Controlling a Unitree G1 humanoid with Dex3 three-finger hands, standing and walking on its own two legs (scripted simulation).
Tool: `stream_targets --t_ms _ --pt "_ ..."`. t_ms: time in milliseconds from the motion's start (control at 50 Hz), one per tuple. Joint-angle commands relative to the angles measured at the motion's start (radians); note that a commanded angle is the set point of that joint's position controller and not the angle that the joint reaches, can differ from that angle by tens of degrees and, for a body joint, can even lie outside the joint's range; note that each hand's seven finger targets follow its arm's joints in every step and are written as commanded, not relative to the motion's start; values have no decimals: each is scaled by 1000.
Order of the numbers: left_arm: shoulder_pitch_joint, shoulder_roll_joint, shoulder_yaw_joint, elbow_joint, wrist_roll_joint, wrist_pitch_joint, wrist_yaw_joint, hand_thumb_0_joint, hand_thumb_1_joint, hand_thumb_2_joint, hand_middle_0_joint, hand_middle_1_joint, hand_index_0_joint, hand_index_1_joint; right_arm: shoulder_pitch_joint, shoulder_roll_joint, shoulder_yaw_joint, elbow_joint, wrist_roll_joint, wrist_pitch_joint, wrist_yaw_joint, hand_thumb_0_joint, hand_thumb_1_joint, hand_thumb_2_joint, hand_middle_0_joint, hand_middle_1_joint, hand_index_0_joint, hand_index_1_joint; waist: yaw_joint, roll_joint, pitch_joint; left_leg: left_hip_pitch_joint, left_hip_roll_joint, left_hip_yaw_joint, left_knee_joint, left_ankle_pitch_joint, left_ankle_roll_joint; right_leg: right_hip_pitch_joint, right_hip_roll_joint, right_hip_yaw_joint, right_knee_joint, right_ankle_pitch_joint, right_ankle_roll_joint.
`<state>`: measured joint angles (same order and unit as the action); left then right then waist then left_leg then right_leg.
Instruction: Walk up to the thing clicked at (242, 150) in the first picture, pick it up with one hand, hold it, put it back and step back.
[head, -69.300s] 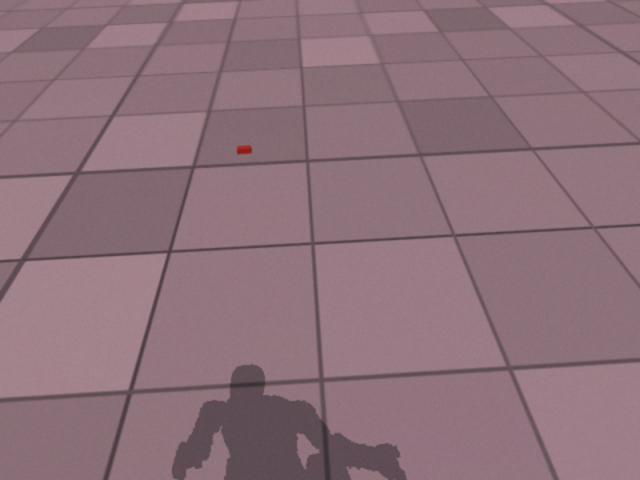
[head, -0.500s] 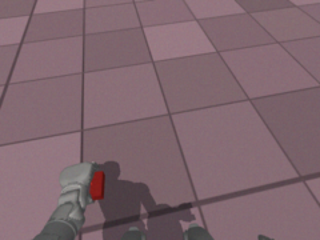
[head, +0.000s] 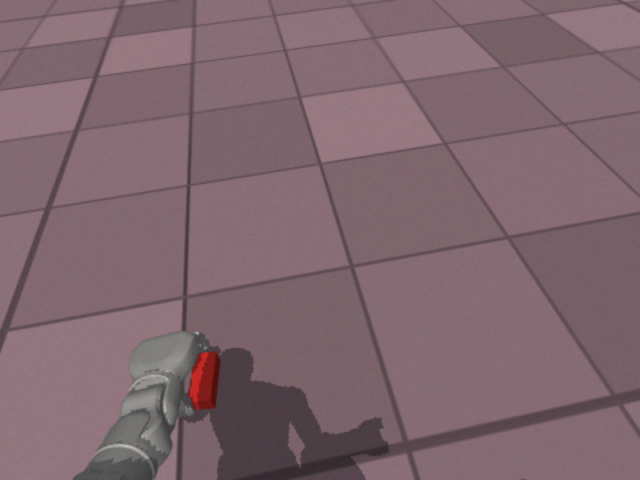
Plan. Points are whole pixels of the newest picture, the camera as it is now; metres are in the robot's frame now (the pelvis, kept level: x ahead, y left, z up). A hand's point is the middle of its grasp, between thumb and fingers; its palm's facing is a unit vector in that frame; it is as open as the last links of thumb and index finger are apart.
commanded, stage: lift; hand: left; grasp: from above
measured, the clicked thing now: (204, 380) +0.33 +0.20 -0.12
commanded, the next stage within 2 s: hold in 0.08 s
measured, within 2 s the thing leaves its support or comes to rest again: neither
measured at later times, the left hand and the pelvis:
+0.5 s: hand (168, 379) +0.30 +0.22 -0.04, palm faces -0.42 -0.08 -0.90, open 9.5 cm; pelvis +0.00 +0.00 +0.02, yaw -1 degrees
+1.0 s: hand (162, 389) +0.28 +0.21 -0.02, palm faces -0.41 -0.09 -0.91, open 9.5 cm; pelvis -0.01 +0.00 +0.03, yaw -1 degrees
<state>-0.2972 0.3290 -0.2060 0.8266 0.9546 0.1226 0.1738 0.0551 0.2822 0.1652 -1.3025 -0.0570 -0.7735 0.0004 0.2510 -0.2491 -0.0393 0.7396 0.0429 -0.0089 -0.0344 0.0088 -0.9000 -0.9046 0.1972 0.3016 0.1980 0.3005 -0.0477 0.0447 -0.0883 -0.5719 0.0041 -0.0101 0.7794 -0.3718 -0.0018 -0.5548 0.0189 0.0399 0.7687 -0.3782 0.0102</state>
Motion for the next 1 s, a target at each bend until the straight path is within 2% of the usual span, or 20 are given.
stream_targets --t_ms 0,20,100,140,180,200,260,300,340,380,520,560,580,620,760,800,820,840,940,980 --pt "-309 192 63 -191 17 -20 38 0 842 441 -1332 -98 -1277 -159 0 -140 -54 -101 3 -24 -3 0 -889 -901 200 300 200 300 3 -19 -281 235 -22 15 -110 348 3 157 22 -21 -135 348 -12" --pt "-305 191 64 -173 15 -19 39 0 844 439 -1340 -79 -1281 -144 -1 -142 -52 -102 4 -22 -3 0 -891 -900 200 300 200 300 -4 -30 -259 230 -22 12 -121 331 3 159 21 -19 -144 333 -12" --pt "-314 194 60 -194 21 -17 27 0 908 398 -1386 -35 -1329 -97 -19 -137 -52 -102 6 -15 0 0 -878 -897 200 300 200 300 9 -31 -268 254 -26 19 -138 348 5 198 18 -11 -164 362 -7" --pt "-299 222 76 -214 24 -18 16 0 897 385 -1376 -26 -1319 -89 -28 -143 -54 -111 9 -11 0 0 -874 -896 200 300 200 300 19 -11 -261 276 -26 21 -155 353 2 200 18 -13 -174 352 -12" --pt "-270 185 50 -191 23 -18 -1 0 866 340 -1341 -38 -1294 -91 -37 -140 -52 -120 10 -8 0 0 -890 -900 200 300 200 300 13 -49 -224 269 -23 14 -169 344 6 204 21 -16 -187 347 -11" --pt "-281 200 57 -216 23 -20 -5 0 857 335 -1339 -28 -1290 -83 -40 -145 -53 -125 11 -5 1 0 -886 -899 200 300 200 300 16 -48 -226 277 -24 17 -179 335 5 215 19 -17 -194 335 -13" --pt "-300 214 63 -252 22 -26 -17 0 870 366 -1347 -51 -1297 -106 -52 -143 -51 -139 13 1 0 0 -886 -900 200 300 200 300 26 -28 -227 299 -25 22 -194 340 4 226 19 -14 -210 337 -14" --pt "-285 198 49 -247 25 -22 -23 0 891 346 -1358 -52 -1313 -103 -58 -141 -48 -144 14 3 1 0 -886 -900 200 300 200 300 18 -44 -199 298 -26 24 -206 314 8 221 16 -10 -225 321 -12" --pt "-294 222 67 -272 21 -24 -28 0 904 335 -1358 -54 -1316 -101 -61 -143 -48 -143 14 4 1 0 -881 -898 200 300 200 300 30 -19 -214 313 -21 20 -219 324 3 238 20 -14 -225 317 -18" --pt "-286 206 54 -273 25 -22 -37 0 893 355 -1357 -48 -1311 -100 -65 -143 -48 -149 15 6 2 0 -879 -898 200 300 200 300 22 -30 -214 329 -20 21 -223 340 5 241 21 -13 -231 329 -17" --pt "-267 209 54 -299 20 -27 -62 0 903 323 -1344 -76 -1310 -115 -93 -139 -42 -165 18 11 1 0 -883 -899 200 300 200 300 35 -41 -187 339 -22 24 -252 311 7 263 17 -11 -261 301 -16" --pt "-296 231 65 -344 21 -33 -68 0 910 332 -1349 -76 -1313 -117 -95 -142 -42 -168 18 11 0 0 -879 -898 200 300 200 300 40 -17 -213 359 -20 27 -258 323 7 277 17 -11 -262 312 -17" --pt "-252 219 63 -291 22 -28 -69 0 923 327 -1354 -79 -1320 -119 -100 -140 -40 -166 18 12 0 0 -876 -898 200 300 200 300 42 -35 -177 346 -21 27 -262 321 7 271 18 -15 -268 305 -17" --pt "-283 216 58 -332 25 -33 -74 0 895 324 -1343 -62 -1304 -105 -100 -137 -39 -170 18 13 0 0 -879 -899 200 300 200 300 34 -40 -187 358 -20 25 -266 310 9 273 17 -9 -276 300 -15" --pt "-265 221 62 -351 27 -37 -90 0 903 321 -1346 -76 -1311 -116 -122 -133 -36 -180 19 14 -2 0 -881 -899 200 300 200 300 38 -46 -181 378 -21 30 -284 305 13 282 14 -12 -296 293 -14" --pt "-252 227 71 -356 23 -37 -90 0 925 325 -1352 -95 -1322 -131 -129 -134 -32 -181 22 15 -2 0 -879 -899 200 300 200 300 53 -32 -165 373 -21 33 -293 300 9 290 15 -15 -300 281 -17" --pt "-235 212 62 -346 28 -36 -93 0 912 320 -1351 -76 -1316 -116 -126 -134 -34 -183 21 14 -1 0 -880 -899 200 300 200 300 40 -35 -161 380 -21 33 -295 292 11 281 14 -11 -302 276 -17" --pt "-270 225 69 -383 28 -37 -92 0 909 315 -1342 -83 -1311 -120 -124 -134 -34 -181 19 15 -1 0 -878 -898 200 300 200 300 46 -24 -183 387 -18 29 -296 299 10 291 15 -12 -301 282 -18" --pt "-249 230 73 -377 24 -32 -97 0 917 313 -1346 -94 -1317 -128 -148 -131 -29 -187 21 16 -2 0 -882 -900 200 300 200 300 56 -30 -160 382 -21 34 -308 289 11 298 12 -14 -315 270 -16" --pt "-242 220 65 -377 23 -30 -100 0 896 309 -1341 -81 -1308 -119 -157 -132 -28 -198 23 17 -2 0 -882 -900 200 300 200 300 49 -53 -133 380 -22 34 -315 256 14 290 11 -13 -332 234 -13"
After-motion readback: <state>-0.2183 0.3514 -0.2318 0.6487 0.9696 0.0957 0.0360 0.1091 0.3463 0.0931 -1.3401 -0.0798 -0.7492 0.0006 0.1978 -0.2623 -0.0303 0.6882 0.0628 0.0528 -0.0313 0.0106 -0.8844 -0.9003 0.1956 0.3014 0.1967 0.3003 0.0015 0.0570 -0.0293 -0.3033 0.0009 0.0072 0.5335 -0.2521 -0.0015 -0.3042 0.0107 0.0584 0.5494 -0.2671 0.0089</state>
